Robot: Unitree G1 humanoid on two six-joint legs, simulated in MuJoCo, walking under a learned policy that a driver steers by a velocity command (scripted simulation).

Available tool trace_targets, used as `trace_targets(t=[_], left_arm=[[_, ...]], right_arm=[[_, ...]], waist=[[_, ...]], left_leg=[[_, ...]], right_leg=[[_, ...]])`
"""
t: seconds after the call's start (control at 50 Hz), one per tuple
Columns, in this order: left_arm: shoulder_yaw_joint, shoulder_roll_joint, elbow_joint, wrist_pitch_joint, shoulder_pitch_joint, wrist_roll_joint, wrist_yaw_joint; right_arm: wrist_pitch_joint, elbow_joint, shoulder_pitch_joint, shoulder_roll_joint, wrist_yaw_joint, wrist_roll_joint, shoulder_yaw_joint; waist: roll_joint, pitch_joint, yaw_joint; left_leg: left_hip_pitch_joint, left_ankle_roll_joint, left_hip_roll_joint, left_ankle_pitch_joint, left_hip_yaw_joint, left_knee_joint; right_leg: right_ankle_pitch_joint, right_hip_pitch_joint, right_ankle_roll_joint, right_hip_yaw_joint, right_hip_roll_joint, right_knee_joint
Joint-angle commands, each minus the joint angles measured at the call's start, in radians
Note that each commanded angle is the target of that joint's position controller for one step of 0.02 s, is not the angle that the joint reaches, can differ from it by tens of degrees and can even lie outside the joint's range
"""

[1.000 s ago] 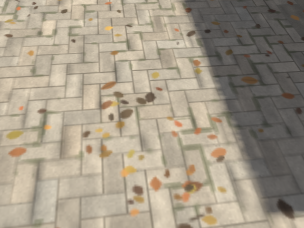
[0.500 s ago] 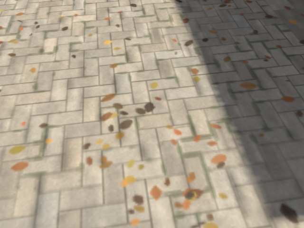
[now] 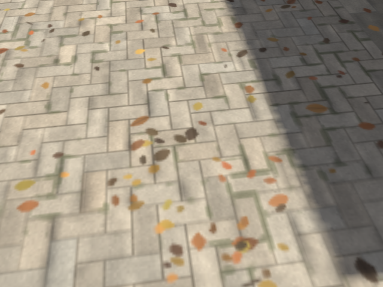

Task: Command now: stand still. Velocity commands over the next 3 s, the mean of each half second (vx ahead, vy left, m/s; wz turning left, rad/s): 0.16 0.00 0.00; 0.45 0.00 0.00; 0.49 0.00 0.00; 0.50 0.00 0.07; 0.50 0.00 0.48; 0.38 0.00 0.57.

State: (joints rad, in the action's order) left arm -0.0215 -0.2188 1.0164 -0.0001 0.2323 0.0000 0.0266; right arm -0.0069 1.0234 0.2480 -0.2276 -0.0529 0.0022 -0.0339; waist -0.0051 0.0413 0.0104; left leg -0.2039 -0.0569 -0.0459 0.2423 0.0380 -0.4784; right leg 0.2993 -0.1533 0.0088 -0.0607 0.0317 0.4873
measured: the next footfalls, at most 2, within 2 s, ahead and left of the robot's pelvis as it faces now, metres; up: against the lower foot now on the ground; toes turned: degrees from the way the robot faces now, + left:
right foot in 0.84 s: +0.42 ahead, -0.10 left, +0.00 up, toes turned -1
left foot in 1.40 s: +0.74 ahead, +0.13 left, +0.00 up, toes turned +3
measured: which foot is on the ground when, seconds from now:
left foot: down 0.00-0.86, up 0.88-1.00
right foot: down 0.00-0.38, up 0.40-0.82, down 0.84-1.00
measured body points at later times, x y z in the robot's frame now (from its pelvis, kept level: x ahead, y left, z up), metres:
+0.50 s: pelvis +0.06 +0.04 +0.00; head +0.06 +0.06 +0.45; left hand +0.10 +0.30 -0.15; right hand +0.02 -0.21 -0.14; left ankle +0.01 +0.13 -0.74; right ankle +0.00 -0.10 -0.67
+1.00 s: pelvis +0.32 -0.02 +0.00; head +0.35 -0.02 +0.45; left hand +0.43 +0.24 -0.13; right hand +0.35 -0.28 -0.14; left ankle +0.22 +0.12 -0.64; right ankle +0.38 -0.10 -0.74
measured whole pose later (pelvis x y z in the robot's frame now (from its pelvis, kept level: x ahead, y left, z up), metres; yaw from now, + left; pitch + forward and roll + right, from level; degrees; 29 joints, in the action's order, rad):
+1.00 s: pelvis +0.32 -0.02 +0.00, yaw +1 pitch +0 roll -1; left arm -0.05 -0.25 0.94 0.10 0.15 0.00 -0.04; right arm 0.11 0.97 0.32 -0.25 -0.01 -0.03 -0.04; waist -0.03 0.05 0.01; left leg -0.40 0.05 -0.06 0.34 0.04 -1.21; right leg 0.14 -0.30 0.07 0.07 0.06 0.44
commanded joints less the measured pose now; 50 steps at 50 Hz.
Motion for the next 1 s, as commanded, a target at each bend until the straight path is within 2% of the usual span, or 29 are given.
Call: trace_targets(t=[0.02, 0.16, 0.18, 0.22, 0.26, 0.3, 0.34, 0.36, 0.38, 0.4, 0.42, 0.44, 0.46, 0.48, 0.52, 0.54, 0.58, 0.64, 0.74, 0.78, 0.8, 0.84, 0.86, 0.88, 0.9, 0.92, 0.94, 0.96, 1.0], left_arm=[[-0.016, -0.104, -0.016, 0.007, 0.031, -0.001, 0.004], [-0.011, -0.096, 0.011, 0.005, 0.052, -0.001, 0.007], [-0.008, -0.088, 0.023, 0.003, 0.070, -0.001, 0.008], [-0.021, -0.126, 0.021, -0.002, 0.077, -0.014, 0.014], [-0.032, -0.162, 0.013, 0.009, 0.107, -0.021, 0.013], [-0.049, -0.202, 0.013, 0.028, 0.133, -0.030, 0.008], [-0.045, -0.181, -0.014, 0.040, 0.059, -0.034, 0.004], [-0.040, -0.166, -0.034, 0.040, -0.001, -0.040, 0.001], [-0.034, -0.142, -0.052, 0.042, -0.038, -0.040, -0.001], [-0.016, -0.079, -0.064, 0.052, -0.050, -0.025, -0.007], [-0.015, -0.059, -0.110, 0.071, -0.052, -0.029, -0.001], [-0.025, -0.105, -0.110, 0.086, -0.053, -0.046, -0.003], [-0.025, -0.107, -0.102, 0.097, -0.041, -0.054, -0.013], [-0.026, -0.099, -0.084, 0.104, -0.024, -0.047, -0.020], [-0.043, -0.127, -0.090, 0.112, -0.066, -0.028, -0.028], [-0.044, -0.114, -0.091, 0.110, -0.075, -0.025, -0.035], [-0.036, -0.074, -0.109, 0.103, -0.122, -0.022, -0.045], [-0.017, -0.037, -0.172, 0.100, -0.269, -0.023, -0.050], [-0.012, -0.074, -0.229, 0.100, -0.376, -0.033, -0.067], [-0.022, -0.105, -0.237, 0.106, -0.356, -0.032, -0.074], [-0.034, -0.129, -0.229, 0.108, -0.308, -0.031, -0.074], [-0.078, -0.201, -0.146, 0.103, -0.026, -0.037, -0.062], [-0.098, -0.269, -0.108, 0.096, 0.157, -0.025, -0.050], [-0.102, -0.317, -0.083, 0.093, 0.219, -0.009, -0.059], [-0.075, -0.220, -0.087, 0.098, 0.163, -0.016, -0.063], [-0.061, -0.176, -0.102, 0.105, 0.062, -0.018, -0.061], [-0.053, -0.154, -0.122, 0.112, -0.026, -0.014, -0.063], [-0.047, -0.130, -0.128, 0.117, -0.072, -0.002, -0.068], [-0.035, -0.094, -0.112, 0.123, -0.084, 0.007, -0.073]], right_arm=[[0.007, -0.012, 0.039, -0.102, -0.003, 0.000, -0.016], [0.007, 0.018, 0.053, -0.090, -0.003, -0.001, -0.008], [0.006, 0.031, 0.072, -0.076, -0.003, -0.001, -0.004], [0.005, 0.031, 0.065, -0.078, -0.007, -0.011, -0.007], [0.024, 0.006, 0.026, -0.063, -0.002, -0.011, -0.002], [0.060, -0.011, 0.011, -0.028, 0.017, -0.018, 0.007], [0.089, -0.006, 0.056, -0.026, 0.037, -0.032, 0.006], [0.098, 0.020, 0.132, -0.023, 0.042, -0.035, 0.003], [0.102, 0.058, 0.215, -0.043, 0.044, -0.027, -0.007], [0.103, 0.088, 0.339, -0.109, 0.043, -0.018, -0.027], [0.112, 0.099, 0.445, -0.249, 0.061, -0.015, -0.056], [0.124, 0.081, 0.368, -0.181, 0.064, 0.000, -0.032], [0.131, 0.052, 0.286, -0.127, 0.064, -0.005, -0.018], [0.133, 0.031, 0.239, -0.111, 0.068, -0.009, -0.012], [0.123, 0.024, 0.230, -0.070, 0.069, -0.008, 0.002], [0.116, 0.032, 0.261, -0.053, 0.065, -0.003, 0.008], [0.103, 0.036, 0.303, -0.066, 0.053, 0.001, 0.009], [0.092, 0.017, 0.295, -0.110, 0.035, 0.004, 0.004], [0.093, 0.026, 0.316, -0.140, 0.028, -0.017, -0.013], [0.086, 0.022, 0.295, -0.152, 0.027, -0.019, -0.023], [0.081, 0.015, 0.279, -0.164, 0.028, -0.015, -0.028], [0.065, -0.003, 0.249, -0.161, 0.030, -0.002, -0.027], [0.064, -0.031, 0.254, -0.130, 0.033, 0.015, -0.012], [0.087, -0.035, 0.388, 0.041, 0.045, 0.002, 0.030], [0.118, -0.036, 0.309, -0.058, 0.050, -0.028, 0.009], [0.136, -0.076, 0.201, -0.118, 0.052, -0.055, -0.009], [0.144, -0.088, 0.144, -0.129, 0.045, -0.052, -0.012], [0.140, -0.090, 0.120, -0.128, 0.037, -0.037, -0.022], [0.114, -0.085, 0.159, -0.087, 0.036, -0.029, -0.026]], waist=[[0.005, 0.007, -0.001], [0.003, 0.014, -0.003], [0.011, -0.008, -0.004], [0.049, 0.038, -0.014], [0.116, 0.112, -0.036], [0.206, 0.135, -0.044], [0.193, 0.155, 0.010], [0.167, 0.147, 0.060], [0.098, 0.128, 0.090], [-0.104, 0.055, 0.120], [-0.354, 0.010, 0.129], [-0.222, 0.059, 0.080], [-0.136, 0.120, 0.047], [-0.101, 0.113, 0.031], [-0.082, 0.098, 0.032], [-0.100, 0.078, 0.039], [-0.096, 0.062, 0.049], [-0.080, 0.091, 0.069], [-0.101, 0.131, 0.059], [-0.101, 0.101, 0.021], [-0.116, 0.054, -0.013], [-0.123, -0.129, -0.153], [-0.013, -0.265, -0.204], [0.286, -0.425, -0.111], [0.207, -0.339, -0.136], [0.163, -0.174, -0.107], [0.054, -0.111, -0.071], [0.023, -0.074, -0.038], [0.062, -0.065, 0.014]], left_leg=[[0.034, 0.013, 0.012, -0.136, -0.022, 0.053], [0.025, 0.017, 0.016, -0.124, -0.024, 0.054], [0.033, 0.019, 0.031, -0.034, -0.041, 0.050], [-0.036, 0.037, 0.080, 0.249, -0.089, -0.024], [-0.159, 0.057, 0.087, 0.316, -0.098, -0.124], [-0.203, 0.076, 0.055, 0.200, -0.078, -0.289], [-0.152, 0.123, 0.024, 0.217, -0.058, -0.215], [-0.008, 0.142, 0.031, 0.179, -0.069, -0.060], [0.130, 0.137, 0.044, 0.106, -0.048, 0.032], [0.280, 0.163, -0.105, 0.150, 0.185, 0.145], [0.357, 0.299, -0.320, 0.303, 0.625, 0.322], [0.294, 0.333, -0.365, 0.370, 0.718, 0.350], [0.261, 0.309, -0.335, 0.332, 0.600, 0.341], [0.258, 0.273, -0.278, 0.256, 0.473, 0.343], [0.273, 0.218, -0.205, 0.002, 0.282, 0.350], [0.282, 0.209, -0.177, -0.109, 0.216, 0.346], [0.290, 0.218, -0.159, -0.257, 0.143, 0.343], [0.199, 0.224, -0.143, -0.266, 0.084, 0.377], [0.200, 0.226, -0.189, -0.285, 0.050, 0.398], [0.269, 0.207, -0.212, -0.438, 0.033, 0.336], [0.292, 0.196, -0.215, -0.622, 0.020, 0.264], [0.224, 0.152, -0.156, -0.864, -0.032, -0.073], [-0.017, 0.124, -0.100, -0.557, -0.054, -0.392], [-0.350, 0.066, 0.110, 0.247, -0.009, -0.747], [-0.456, 0.093, 0.076, 0.308, 0.114, -0.882], [-0.527, 0.113, 0.025, 0.228, 0.085, -0.903], [-0.476, 0.119, -0.032, 0.126, 0.067, -0.859], [-0.423, 0.117, -0.067, 0.066, 0.055, -0.802], [-0.328, 0.114, -0.103, 0.026, 0.056, -0.735]], right_leg=[[-0.171, -0.075, 0.013, -0.022, -0.033, -0.104], [-0.154, -0.082, 0.009, -0.013, -0.029, -0.105], [-0.048, -0.075, 0.013, -0.008, -0.022, -0.116], [0.328, -0.125, 0.054, -0.040, -0.028, -0.141], [0.543, -0.160, 0.119, -0.182, -0.125, -0.222], [0.573, -0.167, 0.205, -0.390, -0.271, -0.310], [0.492, -0.207, 0.208, -0.383, -0.286, -0.297], [0.423, -0.268, 0.169, -0.301, -0.236, -0.247], [0.296, -0.323, 0.126, -0.195, -0.158, -0.131], [0.151, -0.412, 0.063, -0.030, -0.049, 0.190], [0.239, -0.577, 0.029, 0.056, 0.046, 0.446], [0.249, -0.634, 0.042, -0.031, -0.013, 0.628], [0.150, -0.682, 0.062, -0.046, -0.063, 0.694], [0.057, -0.679, 0.073, -0.028, -0.094, 0.690], [-0.065, -0.657, 0.069, 0.006, -0.135, 0.600], [-0.096, -0.634, 0.059, 0.030, -0.134, 0.567], [-0.139, -0.632, 0.031, 0.068, -0.126, 0.488], [-0.236, -0.563, -0.001, 0.098, -0.098, 0.263], [-0.315, -0.461, 0.023, 0.095, -0.076, 0.083], [-0.283, -0.408, 0.054, 0.092, -0.063, 0.048], [-0.260, -0.327, 0.072, 0.107, -0.038, 0.051], [-0.238, 0.038, 0.123, 0.132, 0.008, 0.055], [-0.155, 0.351, 0.186, -0.099, -0.182, 0.068], [0.141, 0.601, 0.353, -0.634, -0.422, -0.114], [0.209, 0.523, 0.316, -0.722, -0.394, -0.230], [0.123, 0.375, 0.272, -0.557, -0.370, -0.240], [-0.032, 0.216, 0.249, -0.422, -0.338, -0.260], [-0.147, 0.094, 0.232, -0.318, -0.300, -0.280], [-0.203, -0.015, 0.227, -0.206, -0.249, -0.332]])
Over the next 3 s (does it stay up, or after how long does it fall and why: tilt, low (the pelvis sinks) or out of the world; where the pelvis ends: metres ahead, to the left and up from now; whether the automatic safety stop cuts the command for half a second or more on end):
stays up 1.40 0.15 -0.02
